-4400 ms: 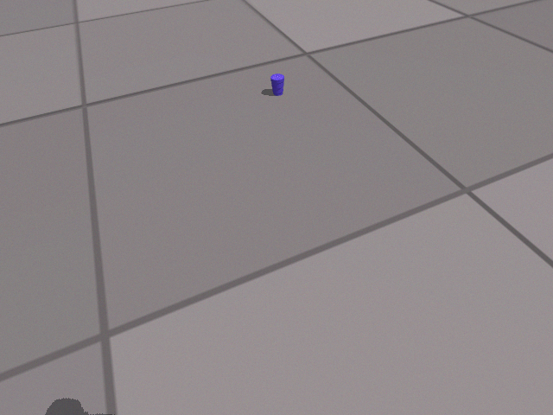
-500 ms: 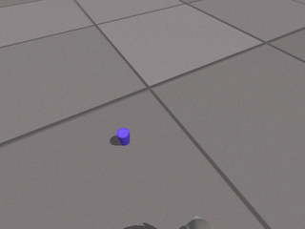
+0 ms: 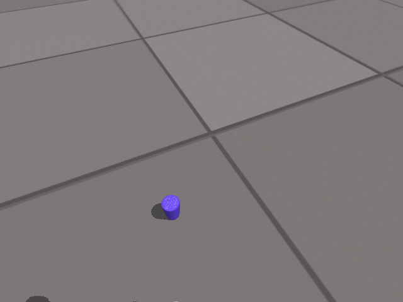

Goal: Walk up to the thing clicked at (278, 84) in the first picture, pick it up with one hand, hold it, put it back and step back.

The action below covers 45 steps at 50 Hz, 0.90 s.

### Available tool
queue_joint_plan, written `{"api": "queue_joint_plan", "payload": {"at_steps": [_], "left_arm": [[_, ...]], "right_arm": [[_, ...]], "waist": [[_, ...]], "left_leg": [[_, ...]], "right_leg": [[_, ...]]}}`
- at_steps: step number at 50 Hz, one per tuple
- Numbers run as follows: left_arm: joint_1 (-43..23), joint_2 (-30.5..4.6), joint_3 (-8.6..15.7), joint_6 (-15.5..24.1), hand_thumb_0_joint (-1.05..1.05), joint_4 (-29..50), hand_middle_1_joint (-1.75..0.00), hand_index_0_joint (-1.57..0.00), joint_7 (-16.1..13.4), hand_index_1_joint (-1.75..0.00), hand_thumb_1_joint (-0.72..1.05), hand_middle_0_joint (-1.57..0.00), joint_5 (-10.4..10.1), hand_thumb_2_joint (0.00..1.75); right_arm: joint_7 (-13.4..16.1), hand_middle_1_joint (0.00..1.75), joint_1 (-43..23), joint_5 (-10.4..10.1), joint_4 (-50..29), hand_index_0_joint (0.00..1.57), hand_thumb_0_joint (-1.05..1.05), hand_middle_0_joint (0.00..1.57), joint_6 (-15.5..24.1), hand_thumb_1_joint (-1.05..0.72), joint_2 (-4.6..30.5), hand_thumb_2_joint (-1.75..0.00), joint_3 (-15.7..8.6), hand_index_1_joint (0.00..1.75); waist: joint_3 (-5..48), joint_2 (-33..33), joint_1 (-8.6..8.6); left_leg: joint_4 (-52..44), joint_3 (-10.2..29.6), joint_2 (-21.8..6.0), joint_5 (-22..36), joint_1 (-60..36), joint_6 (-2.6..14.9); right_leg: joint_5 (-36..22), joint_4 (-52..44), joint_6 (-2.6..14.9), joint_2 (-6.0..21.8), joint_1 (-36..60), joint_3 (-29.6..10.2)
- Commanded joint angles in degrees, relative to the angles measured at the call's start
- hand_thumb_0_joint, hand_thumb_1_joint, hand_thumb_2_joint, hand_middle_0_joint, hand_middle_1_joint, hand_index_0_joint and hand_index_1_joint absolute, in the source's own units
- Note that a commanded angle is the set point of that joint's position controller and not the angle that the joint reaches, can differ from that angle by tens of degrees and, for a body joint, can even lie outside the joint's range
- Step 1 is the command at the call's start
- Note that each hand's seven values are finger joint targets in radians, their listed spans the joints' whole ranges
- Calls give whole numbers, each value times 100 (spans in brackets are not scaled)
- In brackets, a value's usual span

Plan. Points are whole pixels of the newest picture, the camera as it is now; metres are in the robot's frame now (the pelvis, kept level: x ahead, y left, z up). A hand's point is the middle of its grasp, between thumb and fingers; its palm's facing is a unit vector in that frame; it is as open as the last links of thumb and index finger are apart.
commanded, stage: walk up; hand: left
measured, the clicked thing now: (171, 208) +0.68 +0.22 -0.70
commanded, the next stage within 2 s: none
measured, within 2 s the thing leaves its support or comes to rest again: neither
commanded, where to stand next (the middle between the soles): +0.35 +0.01 m, yaw -1 degrees
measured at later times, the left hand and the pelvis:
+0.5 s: hand (111, 246) +0.27 +0.26 -0.12, palm faces -0.08 -0.91 -0.41, open 7.4 cm; pelvis +0.16 -0.01 +0.00, yaw -2 degrees
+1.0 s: hand (111, 231) +0.33 +0.29 -0.16, palm faces -0.09 -0.93 -0.35, open 7.4 cm; pelvis +0.26 +0.02 +0.00, yaw -3 degrees
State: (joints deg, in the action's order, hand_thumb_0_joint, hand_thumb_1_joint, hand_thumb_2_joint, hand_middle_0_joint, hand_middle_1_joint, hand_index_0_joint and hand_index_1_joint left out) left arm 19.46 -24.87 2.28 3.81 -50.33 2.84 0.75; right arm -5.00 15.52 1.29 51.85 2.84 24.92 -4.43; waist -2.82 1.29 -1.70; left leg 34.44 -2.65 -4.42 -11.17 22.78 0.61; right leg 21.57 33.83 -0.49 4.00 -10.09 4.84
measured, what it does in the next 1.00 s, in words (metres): walks ahead: right foot, then left foot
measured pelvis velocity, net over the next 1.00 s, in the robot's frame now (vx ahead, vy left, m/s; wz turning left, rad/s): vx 0.26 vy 0.02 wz -0.05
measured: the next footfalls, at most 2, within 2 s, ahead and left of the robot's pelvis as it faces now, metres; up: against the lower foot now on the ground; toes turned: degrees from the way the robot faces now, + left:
right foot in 0.44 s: +0.28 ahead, -0.13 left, +0.00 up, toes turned -6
left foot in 0.80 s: +0.37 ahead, +0.14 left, +0.00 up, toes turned +0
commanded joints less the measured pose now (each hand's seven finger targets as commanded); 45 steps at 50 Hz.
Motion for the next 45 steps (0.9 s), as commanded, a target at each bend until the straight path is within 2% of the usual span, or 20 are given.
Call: {"api": "queue_joint_plan", "payload": {"at_steps": [1,2,4,5,8,12,18,20,21,22,23,24,29,35,37,39,40,41,42,45], "left_arm": [[-241,-639,154,91,0,623,-30,-20,-107,-30,90,-20,-100,90],[-338,-1245,294,49,0,483,-30,-20,-217,-30,90,-20,-51,90],[-42,-1298,276,39,0,215,-30,-20,-210,-30,90,-20,-127,90],[88,-1285,285,48,0,114,-30,-20,-189,-30,90,-20,-120,90],[13,-1136,295,-3,0,53,-30,-20,-89,-30,90,-20,-81,90],[-476,-1011,290,-50,0,241,-30,-20,7,-30,90,-20,-11,90],[-742,-840,319,34,0,305,-30,-20,48,-30,90,-20,-28,90],[-246,-870,381,108,0,144,-30,-20,-19,-30,90,-20,-25,90],[171,-1093,469,163,0,12,-30,-20,-78,-30,90,-20,-11,90],[624,-1507,605,214,0,1,-30,-20,-141,-30,90,-20,36,90],[676,-1936,662,219,0,121,-30,-20,-168,-30,90,-20,-22,90],[420,-1872,617,183,0,179,-30,-20,-158,-30,90,-20,-95,90],[-311,-1387,452,154,0,432,-30,-20,-169,-30,90,-20,-62,90],[-491,-1220,318,60,0,507,-30,-20,-222,-30,90,-20,2,90],[-693,-1209,271,-25,0,445,-30,-20,-248,-30,90,-20,-52,90],[-828,-943,139,-126,0,454,-30,-20,-268,-30,90,-20,-93,90],[-587,-690,71,-148,0,541,-30,-20,-244,-30,90,-20,-83,90],[-298,-625,31,-210,0,444,-30,-20,-260,-30,90,-20,-136,90],[-321,-1112,189,-254,0,208,-30,-20,-335,-30,90,-20,-65,90],[-166,-1155,238,-255,0,-66,-30,-20,-307,-30,90,-20,-62,90]], "right_arm": [[265,30,1413,57,-206,20,0,20,305,-90,1983,-90,-582,30],[266,30,1139,-117,-304,20,0,20,286,-90,2051,-90,-579,30],[331,30,507,-128,-475,20,0,20,298,-90,1574,-90,-400,30],[352,30,396,-104,-534,20,0,20,312,-90,1409,-90,-352,30],[365,30,390,-83,-532,20,0,20,326,-90,1324,-90,-301,30],[358,30,510,-86,-610,20,0,20,324,-90,1441,-90,-339,30],[319,30,375,-95,-714,20,0,20,229,-90,1437,-90,-315,30],[336,30,357,-115,-780,20,0,20,176,-90,1309,-90,-258,30],[339,30,531,-132,-795,20,0,20,173,-90,1015,-90,-144,30],[337,30,646,-150,-898,20,0,20,197,-90,703,-90,-23,30],[344,30,615,-144,-911,20,0,20,156,-90,775,-90,-19,30],[414,30,334,-66,-786,20,0,20,84,-90,1239,-90,-155,30],[269,30,721,-78,-362,20,0,20,21,-90,1092,-90,-177,30],[332,30,301,-50,-262,20,0,20,9,-90,717,-90,-99,30],[395,30,243,-62,-144,20,0,20,33,-90,695,-90,-102,30],[478,30,408,-37,-28,20,0,20,99,-90,852,-90,-124,30],[505,30,791,26,7,20,0,20,154,-90,1327,-90,-253,30],[499,30,553,-1,-155,20,0,20,192,-90,1685,-90,-288,30],[480,30,386,-50,-152,20,0,20,155,-90,1919,-90,-372,30],[533,30,-160,-18,-272,20,0,20,130,-90,1453,-90,-215,30]], "waist": [[230,1855,837],[25,1053,728],[-50,440,304],[92,562,259],[15,792,254],[-171,668,385],[-107,609,338],[207,229,35],[537,-409,-146],[887,-1490,-356],[686,-1814,-377],[342,-1024,-317],[-79,-1039,131],[92,-1124,94],[237,-934,213],[406,-416,407],[552,677,457],[402,1042,312],[229,927,389],[123,830,137]], "left_leg": [[-2291,3808,-1748,-2774,-2688,847],[-2336,4211,-2105,-2633,-2145,1297],[-2030,2653,-1528,-1266,-1842,1046],[-1859,2092,-1331,-531,-1931,1002],[-1870,1219,-1081,299,-1492,1119],[-2003,1069,-1174,129,-1454,1329],[-1478,669,-956,544,-1138,1084],[-634,534,-858,913,-930,889],[367,275,-522,1003,-657,712],[1923,-125,-41,55,212,449],[2676,-111,626,-1837,1410,220],[3063,438,238,-2056,1437,201],[2091,370,-63,-984,656,53],[646,9,58,-194,-411,-128],[159,-74,200,306,-1074,-75],[-571,112,208,500,-1690,41],[-1126,1305,-662,-120,-1868,293],[-1922,2987,-1605,-1160,-1808,864],[-2042,3445,-1881,-2011,-1388,1314],[-1703,2201,-1274,-1264,-1135,1129]], "right_leg": [[771,2955,324,-660,-3522,-162],[864,3382,378,-287,-3371,-853],[64,3238,315,22,-2979,-1127],[-92,3002,305,151,-2832,-1022],[-260,2306,121,171,-2272,-723],[-552,1487,70,275,-2272,-488],[-1064,120,173,-84,-1143,-83],[-1274,-427,237,-286,-62,-38],[-1112,-695,339,-275,843,-277],[-318,-1153,668,765,1588,-1737],[353,-1954,1350,1999,1795,-4030],[491,-1872,1710,2187,1144,-4159],[-186,-1885,1288,1014,-282,-1676],[-2016,-1245,1226,937,-931,-923],[-1969,-737,1098,867,-1254,-787],[-1468,94,742,606,-1534,-653],[-180,1039,468,97,-1870,-307],[967,1708,260,-492,-2366,-260],[1231,2271,288,-207,-2276,-674],[734,2084,231,65,-2061,-819]]}}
